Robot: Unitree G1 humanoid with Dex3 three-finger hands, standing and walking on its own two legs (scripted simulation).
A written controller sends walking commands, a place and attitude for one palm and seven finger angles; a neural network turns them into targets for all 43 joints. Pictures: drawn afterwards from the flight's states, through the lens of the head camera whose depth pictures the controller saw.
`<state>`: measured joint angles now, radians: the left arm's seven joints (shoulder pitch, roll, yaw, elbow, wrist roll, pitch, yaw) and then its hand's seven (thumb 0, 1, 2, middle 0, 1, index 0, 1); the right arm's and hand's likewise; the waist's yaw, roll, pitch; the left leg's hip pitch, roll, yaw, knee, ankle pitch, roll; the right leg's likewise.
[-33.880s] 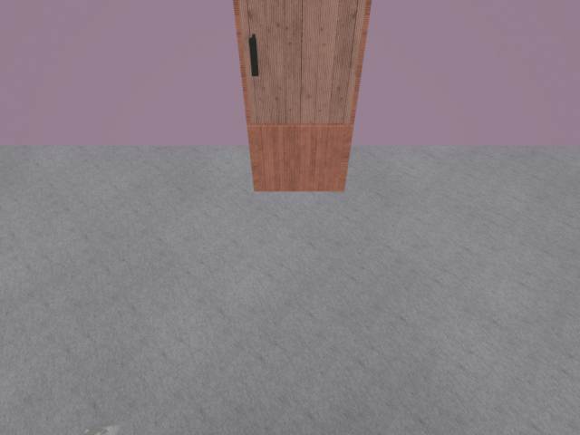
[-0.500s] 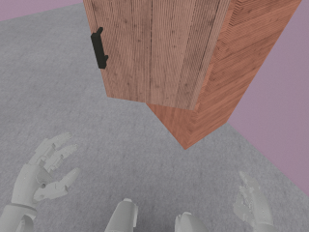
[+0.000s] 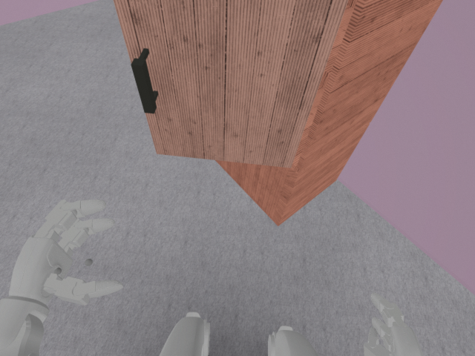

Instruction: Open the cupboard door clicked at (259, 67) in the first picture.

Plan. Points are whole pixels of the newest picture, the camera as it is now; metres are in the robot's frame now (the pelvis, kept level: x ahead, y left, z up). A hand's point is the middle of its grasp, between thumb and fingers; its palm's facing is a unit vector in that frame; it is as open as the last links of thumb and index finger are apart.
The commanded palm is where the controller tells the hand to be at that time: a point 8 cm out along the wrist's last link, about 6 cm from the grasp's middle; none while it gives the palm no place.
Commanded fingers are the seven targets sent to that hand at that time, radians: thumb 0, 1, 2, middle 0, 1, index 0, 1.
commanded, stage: raise the hand with hooked fingers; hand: left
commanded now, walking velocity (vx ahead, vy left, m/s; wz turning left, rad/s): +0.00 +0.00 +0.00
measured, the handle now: (147, 81) +0.66 +0.25 +0.05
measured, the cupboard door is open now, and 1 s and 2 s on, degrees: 45 45 45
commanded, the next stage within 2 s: move the hooked fingers beside the handle in 1.06 s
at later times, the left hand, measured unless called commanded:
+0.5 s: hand (70, 234) +0.28 +0.27 +0.06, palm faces -0.04 -1.00 -0.06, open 13.9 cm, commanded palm +0.26 +0.32 +0.06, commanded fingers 0.00 -0.50 0.30 -0.30 -1.20 -0.30 -1.20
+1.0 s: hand (82, 225) +0.29 +0.25 +0.06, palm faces -0.04 -1.00 -0.05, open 14.0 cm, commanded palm +0.27 +0.31 +0.07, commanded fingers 0.00 -0.50 0.30 -0.30 -1.20 -0.30 -1.20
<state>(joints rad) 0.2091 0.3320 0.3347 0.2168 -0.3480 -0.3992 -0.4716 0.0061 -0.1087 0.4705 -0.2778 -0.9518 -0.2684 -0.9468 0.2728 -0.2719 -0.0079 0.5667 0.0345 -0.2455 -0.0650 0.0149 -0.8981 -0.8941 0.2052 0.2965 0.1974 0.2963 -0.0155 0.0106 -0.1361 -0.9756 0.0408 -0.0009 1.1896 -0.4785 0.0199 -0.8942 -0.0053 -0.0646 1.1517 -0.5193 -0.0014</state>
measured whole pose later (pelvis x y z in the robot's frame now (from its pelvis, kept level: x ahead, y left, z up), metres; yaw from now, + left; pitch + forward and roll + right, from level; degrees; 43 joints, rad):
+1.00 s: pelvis +0.01 -0.01 +0.01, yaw +0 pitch +15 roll -3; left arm 0.01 0.42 0.43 0.41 -0.37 -0.34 -0.57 -0.01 -0.49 0.31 -0.31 -1.20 -0.30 -1.19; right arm 0.28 -0.27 0.03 0.53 0.04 -0.18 -0.07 0.01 -0.90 -0.89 0.21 0.30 0.20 0.30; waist -0.02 0.02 -0.13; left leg -0.95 0.06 -0.01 1.16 -0.48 0.00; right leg -0.87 0.01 -0.07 1.12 -0.52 -0.02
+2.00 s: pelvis +0.00 +0.00 -0.02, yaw -2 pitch +22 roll -4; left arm -0.72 0.69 0.55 1.11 -0.20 -0.38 -0.61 -0.01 -0.50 0.30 -0.30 -1.20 -0.30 -1.19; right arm 0.33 -0.30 0.05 0.62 0.03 -0.05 -0.07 0.01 -0.90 -0.89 0.21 0.30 0.20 0.30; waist -0.10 0.01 -0.13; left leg -1.16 0.08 -0.01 1.26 -0.50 0.01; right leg -1.08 0.03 -0.07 1.21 -0.52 -0.01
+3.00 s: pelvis +0.01 +0.02 -0.05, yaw -7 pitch +34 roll -11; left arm -1.28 1.14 0.58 1.30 0.05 -0.17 -0.59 -0.01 -0.49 0.31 -0.30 -1.20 -0.30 -1.19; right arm 0.40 -0.27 0.17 0.55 -0.02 0.08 -0.06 0.00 -0.90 -0.89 0.21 0.30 0.20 0.30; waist -0.30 0.04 -0.07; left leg -1.48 0.10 -0.06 1.40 -0.54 0.05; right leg -1.34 0.06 -0.11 1.25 -0.51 0.02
